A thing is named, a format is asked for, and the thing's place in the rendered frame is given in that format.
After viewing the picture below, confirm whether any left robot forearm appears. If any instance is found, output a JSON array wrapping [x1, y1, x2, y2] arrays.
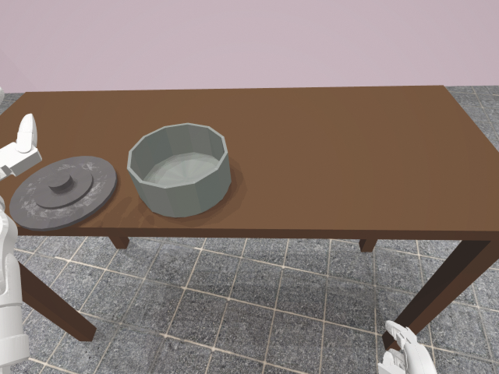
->
[[0, 196, 30, 374]]

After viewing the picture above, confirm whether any table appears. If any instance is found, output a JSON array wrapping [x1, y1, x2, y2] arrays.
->
[[0, 85, 499, 351]]

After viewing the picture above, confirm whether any left robot hand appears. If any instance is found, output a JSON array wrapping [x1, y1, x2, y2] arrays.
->
[[0, 87, 42, 181]]

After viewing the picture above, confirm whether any pot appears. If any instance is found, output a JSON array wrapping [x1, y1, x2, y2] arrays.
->
[[127, 123, 232, 217]]

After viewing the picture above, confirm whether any right robot hand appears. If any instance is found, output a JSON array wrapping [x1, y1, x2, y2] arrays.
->
[[378, 320, 437, 374]]

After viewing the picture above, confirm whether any knob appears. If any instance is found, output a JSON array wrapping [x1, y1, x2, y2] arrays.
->
[[47, 172, 73, 192]]

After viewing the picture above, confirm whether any lid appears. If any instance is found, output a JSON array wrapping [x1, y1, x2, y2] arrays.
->
[[9, 156, 117, 231]]

